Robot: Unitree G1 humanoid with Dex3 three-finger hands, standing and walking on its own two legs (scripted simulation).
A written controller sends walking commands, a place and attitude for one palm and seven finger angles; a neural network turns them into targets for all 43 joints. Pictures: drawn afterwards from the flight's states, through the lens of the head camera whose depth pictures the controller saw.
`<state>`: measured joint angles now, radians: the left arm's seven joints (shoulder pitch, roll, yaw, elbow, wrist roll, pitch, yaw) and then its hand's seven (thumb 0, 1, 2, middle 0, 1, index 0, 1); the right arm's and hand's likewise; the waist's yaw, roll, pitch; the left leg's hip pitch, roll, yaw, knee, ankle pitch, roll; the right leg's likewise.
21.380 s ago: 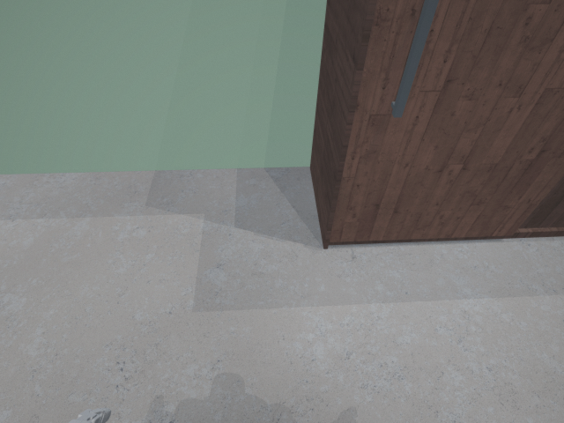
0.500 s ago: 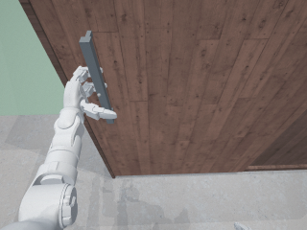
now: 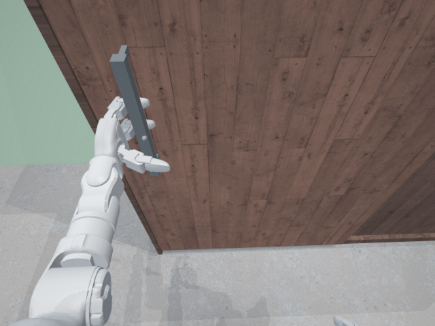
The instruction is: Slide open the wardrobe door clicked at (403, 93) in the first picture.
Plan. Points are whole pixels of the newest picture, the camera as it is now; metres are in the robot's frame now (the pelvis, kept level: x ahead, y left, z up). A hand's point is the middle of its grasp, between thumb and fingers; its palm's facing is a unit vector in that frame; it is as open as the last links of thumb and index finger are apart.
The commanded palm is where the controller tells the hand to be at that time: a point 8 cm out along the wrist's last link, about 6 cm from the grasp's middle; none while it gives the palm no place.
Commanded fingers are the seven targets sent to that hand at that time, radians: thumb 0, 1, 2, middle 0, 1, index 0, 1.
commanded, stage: slide the fingers in behind the handle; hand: left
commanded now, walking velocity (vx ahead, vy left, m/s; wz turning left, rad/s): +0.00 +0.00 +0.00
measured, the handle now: (142, 121) +0.48 +0.16 +0.10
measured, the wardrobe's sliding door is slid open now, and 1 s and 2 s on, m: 0.00 0.00 0.00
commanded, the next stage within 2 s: grip the handle and tug to test in 0.48 s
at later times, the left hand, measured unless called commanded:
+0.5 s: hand (150, 135) +0.44 +0.13 +0.11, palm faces +0.04 -1.00 +0.00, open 14.0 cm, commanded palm +0.40 +0.19 +0.12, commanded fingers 0.00 -0.50 0.30 -0.30 -1.20 -0.30 -1.20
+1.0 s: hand (150, 135) +0.44 +0.14 +0.11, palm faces +0.05 -1.00 +0.00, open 9.9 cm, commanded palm +0.40 +0.18 +0.12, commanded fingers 0.00 0.53 0.74 -0.41 -1.35 -0.41 -1.35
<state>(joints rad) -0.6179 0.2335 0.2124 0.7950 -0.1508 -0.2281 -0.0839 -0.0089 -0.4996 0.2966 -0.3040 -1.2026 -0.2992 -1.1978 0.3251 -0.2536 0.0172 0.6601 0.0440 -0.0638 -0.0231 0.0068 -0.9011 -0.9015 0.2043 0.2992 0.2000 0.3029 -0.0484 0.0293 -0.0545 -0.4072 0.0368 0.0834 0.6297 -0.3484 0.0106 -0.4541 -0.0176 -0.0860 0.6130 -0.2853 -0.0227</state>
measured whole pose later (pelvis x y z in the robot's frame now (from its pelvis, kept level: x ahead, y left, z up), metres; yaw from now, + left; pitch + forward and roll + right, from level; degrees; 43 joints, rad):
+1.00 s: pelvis +0.00 +0.00 +0.00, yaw +0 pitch +8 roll +0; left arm -0.64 0.21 0.20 0.82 -0.13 -0.24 -0.04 0.00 0.09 0.55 -0.36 -1.29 -0.35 -1.28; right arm 0.33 -0.24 0.02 0.67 0.04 -0.06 -0.01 0.01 -0.90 -0.90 0.20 0.30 0.20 0.30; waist -0.05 0.03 -0.06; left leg -0.41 0.04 0.09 0.62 -0.35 0.01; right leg -0.46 -0.02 -0.08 0.61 -0.28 -0.02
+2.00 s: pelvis +0.02 +0.00 +0.00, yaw -2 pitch +8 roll +0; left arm -0.47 0.20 0.21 0.60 -0.15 -0.17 -0.02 0.01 0.76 0.79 -0.34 -1.40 -0.34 -1.40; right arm 0.34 -0.24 0.00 0.64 0.04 -0.06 0.01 0.01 -0.90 -0.90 0.20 0.30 0.20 0.30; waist -0.06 0.04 -0.08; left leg -0.35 0.05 0.12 0.58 -0.36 0.01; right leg -0.42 0.00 -0.05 0.57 -0.29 -0.02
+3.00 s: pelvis +0.01 +0.00 +0.00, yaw +1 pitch +4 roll +0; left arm -0.65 0.15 -0.03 0.70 -0.09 -0.15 0.10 0.00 0.69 0.77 -0.40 -1.40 -0.33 -1.40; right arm 0.26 -0.21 0.02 0.70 0.03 -0.02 -0.08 0.01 -0.90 -0.90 0.20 0.30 0.20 0.30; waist -0.03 0.03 0.02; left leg -0.33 0.01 0.05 0.62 -0.36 0.01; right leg -0.38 -0.03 -0.08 0.63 -0.32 -0.01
